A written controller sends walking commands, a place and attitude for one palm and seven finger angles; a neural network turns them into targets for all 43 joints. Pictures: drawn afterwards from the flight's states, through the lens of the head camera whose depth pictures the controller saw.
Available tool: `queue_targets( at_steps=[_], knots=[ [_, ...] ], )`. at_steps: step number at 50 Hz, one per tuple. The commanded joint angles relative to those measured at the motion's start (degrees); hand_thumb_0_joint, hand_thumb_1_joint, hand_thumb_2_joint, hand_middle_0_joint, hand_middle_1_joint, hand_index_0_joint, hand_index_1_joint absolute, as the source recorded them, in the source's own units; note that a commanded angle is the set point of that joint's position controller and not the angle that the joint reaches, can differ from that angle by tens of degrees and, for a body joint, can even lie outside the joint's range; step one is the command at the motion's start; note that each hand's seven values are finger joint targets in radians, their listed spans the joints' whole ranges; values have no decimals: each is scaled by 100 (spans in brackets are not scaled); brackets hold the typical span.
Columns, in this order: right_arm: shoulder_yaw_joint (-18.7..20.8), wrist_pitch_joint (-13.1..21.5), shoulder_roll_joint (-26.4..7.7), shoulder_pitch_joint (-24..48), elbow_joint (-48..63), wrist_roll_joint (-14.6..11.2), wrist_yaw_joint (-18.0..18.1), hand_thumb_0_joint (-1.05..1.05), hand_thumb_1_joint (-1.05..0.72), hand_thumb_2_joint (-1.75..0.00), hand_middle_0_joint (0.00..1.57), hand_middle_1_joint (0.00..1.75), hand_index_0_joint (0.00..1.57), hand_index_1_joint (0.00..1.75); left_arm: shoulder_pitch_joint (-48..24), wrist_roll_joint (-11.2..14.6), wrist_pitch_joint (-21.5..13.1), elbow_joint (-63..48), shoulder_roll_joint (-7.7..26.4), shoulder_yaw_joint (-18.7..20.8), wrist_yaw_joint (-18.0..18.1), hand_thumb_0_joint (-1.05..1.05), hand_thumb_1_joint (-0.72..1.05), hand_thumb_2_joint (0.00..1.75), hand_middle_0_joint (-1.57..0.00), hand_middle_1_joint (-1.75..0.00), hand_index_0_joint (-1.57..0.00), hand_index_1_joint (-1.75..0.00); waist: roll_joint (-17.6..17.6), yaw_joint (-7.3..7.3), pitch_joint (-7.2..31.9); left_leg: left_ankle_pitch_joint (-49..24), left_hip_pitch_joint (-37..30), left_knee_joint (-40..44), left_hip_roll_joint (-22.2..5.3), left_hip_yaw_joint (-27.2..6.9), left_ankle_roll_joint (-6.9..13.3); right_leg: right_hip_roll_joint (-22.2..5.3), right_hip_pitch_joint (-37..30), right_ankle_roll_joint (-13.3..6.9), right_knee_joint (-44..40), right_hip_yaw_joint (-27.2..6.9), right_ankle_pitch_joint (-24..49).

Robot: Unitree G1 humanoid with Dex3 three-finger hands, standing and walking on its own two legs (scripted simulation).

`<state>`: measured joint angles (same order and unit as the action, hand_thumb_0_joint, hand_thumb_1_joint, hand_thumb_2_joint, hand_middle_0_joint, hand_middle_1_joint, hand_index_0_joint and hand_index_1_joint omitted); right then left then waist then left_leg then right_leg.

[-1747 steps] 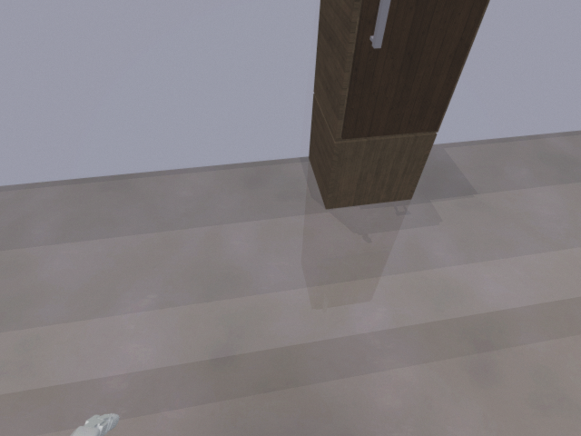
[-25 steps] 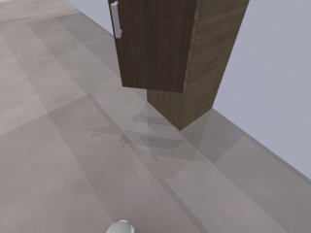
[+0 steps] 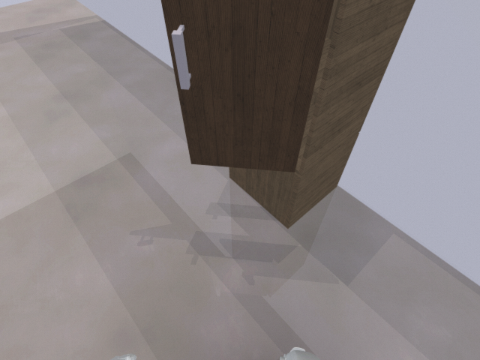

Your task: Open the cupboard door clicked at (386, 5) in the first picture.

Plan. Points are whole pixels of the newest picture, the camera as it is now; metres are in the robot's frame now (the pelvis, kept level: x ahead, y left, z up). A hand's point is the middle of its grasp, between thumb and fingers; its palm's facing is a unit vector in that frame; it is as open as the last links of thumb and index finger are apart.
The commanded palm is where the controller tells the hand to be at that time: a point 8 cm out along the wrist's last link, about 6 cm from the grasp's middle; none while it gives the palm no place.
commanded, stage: take the last steps up to it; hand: left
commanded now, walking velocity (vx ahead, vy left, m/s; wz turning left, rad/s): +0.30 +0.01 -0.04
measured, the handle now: (183, 57) +0.79 +0.19 +0.09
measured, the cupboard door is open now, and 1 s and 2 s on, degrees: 42 42 42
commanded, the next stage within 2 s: come to a stop and stand still in 0.38 s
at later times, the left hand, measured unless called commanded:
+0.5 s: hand (145, 355) +0.16 +0.20 -0.20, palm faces +0.08 -0.98 -0.16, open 7.3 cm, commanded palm none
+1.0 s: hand (170, 280) +0.30 +0.18 -0.17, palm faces -0.01 -0.96 -0.26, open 7.4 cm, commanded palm none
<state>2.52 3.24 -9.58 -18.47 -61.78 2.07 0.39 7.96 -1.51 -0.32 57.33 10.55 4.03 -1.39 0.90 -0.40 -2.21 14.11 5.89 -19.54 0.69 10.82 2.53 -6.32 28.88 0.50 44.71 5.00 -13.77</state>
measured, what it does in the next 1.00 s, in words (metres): walks ahead: right foot, then left foot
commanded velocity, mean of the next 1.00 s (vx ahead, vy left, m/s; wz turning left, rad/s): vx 0.01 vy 0.00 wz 0.00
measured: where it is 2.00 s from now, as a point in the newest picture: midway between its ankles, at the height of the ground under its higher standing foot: outside the picture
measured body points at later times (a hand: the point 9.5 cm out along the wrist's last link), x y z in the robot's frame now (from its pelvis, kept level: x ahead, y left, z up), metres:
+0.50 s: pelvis +0.19 +0.02 -0.01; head +0.20 +0.04 +0.43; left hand +0.16 +0.25 -0.18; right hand +0.26 -0.22 -0.15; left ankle +0.26 +0.12 -0.74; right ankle +0.12 -0.12 -0.73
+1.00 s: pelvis +0.23 -0.02 -0.01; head +0.26 -0.04 +0.44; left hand +0.30 +0.23 -0.15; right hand +0.26 -0.27 -0.17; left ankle +0.24 +0.11 -0.72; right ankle +0.21 -0.14 -0.74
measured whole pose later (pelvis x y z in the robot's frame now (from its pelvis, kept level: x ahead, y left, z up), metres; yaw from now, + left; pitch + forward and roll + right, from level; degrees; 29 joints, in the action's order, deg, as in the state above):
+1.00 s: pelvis +0.23 -0.02 -0.01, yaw -1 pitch +1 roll +0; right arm 4.1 -3.5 -12.3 -11.3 -59.3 0.8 0.9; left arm 9.7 -1.6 1.4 56.7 10.6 2.6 1.1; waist -1.9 -0.6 -3.4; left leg 26.5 22.1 -44.0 -2.6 2.7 -1.2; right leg -2.2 15.4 0.3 32.4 2.5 -18.2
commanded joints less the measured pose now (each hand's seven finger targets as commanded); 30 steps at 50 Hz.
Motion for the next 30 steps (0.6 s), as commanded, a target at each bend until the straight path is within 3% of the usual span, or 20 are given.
queue_targets(
  at_steps=[1, 3, 4, 5, 6, 7, 8, 9, 11, 13, 18, 20, 21, 22, 23, 24, 25, 26, 28, 30],
  knots=[
    [122, 52, -769, -366, 80, 11, 42, 0, -90, -90, 20, 30, 20, 30, -90, -12, -117, -371, 169, -29, -18, 0, 90, 90, -20, -30, -20, -30, -437, -35, -220, -773, 189, 673, -1689, -1019, 619, 151, -586, -66, -807, 126, 116],
    [89, 32, -696, -397, 26, -11, 36, 0, -90, -90, 20, 30, 20, 30, 274, -22, -177, -256, 294, 13, 4, 0, 90, 90, -20, -30, -20, -30, -242, 151, -56, -983, 368, -32, -1399, -788, 374, 337, -1505, -155, -1496, 240, 394],
    [55, 49, -617, -315, 29, -55, 25, 0, -90, -90, 20, 30, 20, 30, 862, -29, -229, -82, 514, 79, 27, 0, 90, 90, -20, -30, -20, -30, -9, 436, 209, -1111, 849, -916, -1093, -508, 185, 194, -2573, -288, -1716, -64, 503],
    [27, 66, -452, -282, 145, -123, -11, 0, -90, -90, 20, 30, 20, 30, 1633, -58, -302, 148, 986, 191, 78, 0, 90, 90, -20, -30, -20, -30, 976, 712, 647, -342, 2026, -2308, -508, -34, -104, -895, -3874, -754, -2032, -1526, 549],
    [26, 41, -423, -190, 291, -139, -29, 0, -90, -90, 20, 30, 20, 30, 2127, 25, -295, 293, 1443, 277, 115, 0, 90, 90, -20, -30, -20, -30, 1718, 796, 773, 2100, 2961, -3983, -79, -93, -272, -2030, -4306, -1421, -2847, -3023, 686],
    [76, 8, -586, 133, 347, -125, -30, 0, -90, -90, 20, 30, 20, 30, 1936, 74, -283, 239, 1307, 254, 176, 0, 90, 90, -20, -30, -20, -30, 1008, 784, 424, 1904, 3270, -4649, -387, -809, -236, -2050, -3844, -1571, -3031, -2958, 408],
    [104, -14, -516, 313, 343, -128, -21, 0, -90, -90, 20, 30, 20, 30, 1491, 67, -295, 136, 979, 188, 233, 0, 90, 90, -20, -30, -20, -30, 979, 574, 104, 1405, 3295, -4763, -588, -1028, -241, -1802, -3238, -1357, -3106, -2548, 460],
    [85, -43, -425, 381, 313, -117, -30, 0, -90, -90, 20, 30, 20, 30, 1167, 75, -298, 34, 800, 112, 233, 0, 90, 90, -20, -30, -20, -30, 702, 417, -63, 1065, 3150, -4637, -713, -1068, -301, -1620, -2796, -1231, -3184, -2071, 695],
    [50, -138, -218, 150, 214, -78, -58, 0, -90, -90, 20, 30, 20, 30, 826, 71, -363, -34, 517, 20, 223, 0, 90, 90, -20, -30, -20, -30, 568, 104, -15, 675, 2528, -4045, -795, -963, -412, -1280, -2112, -1017, -3299, -1107, 1182],
    [34, -176, -48, 13, 159, -94, -102, 0, -90, -90, 20, 30, 20, 30, 798, 44, -413, 27, 532, 12, 201, 0, 90, 90, -20, -30, -20, -30, 627, -2, 95, 447, 2102, -3234, -692, -723, -485, -1025, -1950, -934, -3312, -613, 1436],
    [20, -105, 24, 360, 300, -82, -160, 0, -90, -90, 20, 30, 20, 30, 987, 23, -411, 243, 675, 51, 158, 0, 90, 90, -20, -30, -20, -30, 666, 125, 138, -5, 1607, -1658, -415, -442, -494, -898, -2047, -868, -3043, -508, 1112],
    [23, -48, -118, 140, 231, -62, -137, 0, -90, -90, 20, 30, 20, 30, 890, 53, -360, 287, 719, 51, 158, 0, 90, 90, -20, -30, -20, -30, 576, -47, 122, -514, 860, -942, -288, -308, -476, -772, -1703, -685, -2716, -388, 605],
    [48, -11, -254, -52, 145, -54, -117, 0, -90, -90, 20, 30, 20, 30, 882, 66, -322, 297, 639, 34, 151, 0, 90, 90, -20, -30, -20, -30, 271, -135, 131, -574, 273, -685, -268, -338, -458, -604, -1315, -568, -2406, -307, 232],
    [113, 24, -563, -406, 59, -45, -77, 0, -90, -90, 20, 30, 20, 30, 943, 67, -286, 281, 511, -13, 130, 0, 90, 90, -20, -30, -20, -30, -347, -277, 289, -623, -393, -532, -619, -758, -316, -329, -839, -395, -1680, -132, -198],
    [242, 22, -1079, -834, 12, 9, -19, 0, -90, -90, 20, 30, 20, 30, 1044, 69, -257, 188, 264, -54, 126, 0, 90, 90, -20, -30, -20, -30, -1539, -424, 435, -352, -886, -136, -1693, -2197, 162, 259, 8, -175, -439, 304, -1310],
    [260, -37, -1325, -1146, 30, 31, 54, 0, -90, -90, 20, 30, 20, 30, 869, 79, -247, 22, 210, -97, 140, 0, 90, 90, -20, -30, -20, -30, -1784, -571, 571, -402, -866, 448, -2449, -3175, 764, 525, 324, -112, 935, 215, -2146],
    [217, -91, -1263, -837, 137, 13, 79, 0, -90, -90, 20, 30, 20, 30, 761, 42, -214, -1, 226, -114, 176, 0, 90, 90, -20, -30, -20, -30, -1072, -428, 287, -539, -204, 489, -2555, -3026, 909, 283, 208, -172, 1437, -210, -2086],
    [100, -68, -952, -390, 219, 9, 133, 0, -90, -90, 20, 30, 20, 30, 756, 30, -148, 160, 178, -135, 204, 0, 90, 90, -20, -30, -20, -30, -1088, -243, 77, -1521, 317, 502, -2256, -2726, 735, 107, 73, -118, 1490, -416, -1672],
    [-63, -38, -671, 208, 349, -22, 228, 0, -90, -90, 20, 30, 20, 30, 994, 97, -60, 340, 106, -161, 204, 0, 90, 90, -20, -30, -20, -30, -814, 26, -4, -3427, 805, 272, -2054, -1883, 619, -14, -620, 32, 946, -492, -1314],
    [-26, -101, -843, 360, 327, -54, 286, 0, -90, -90, 20, 30, 20, 30, 1166, 117, 87, 404, 184, -142, 221, 0, 90, 90, -20, -30, -20, -30, -692, 80, 440, -4465, 386, -5, -2001, -1512, 596, 120, -864, 126, 556, -388, -1219]
  ],
)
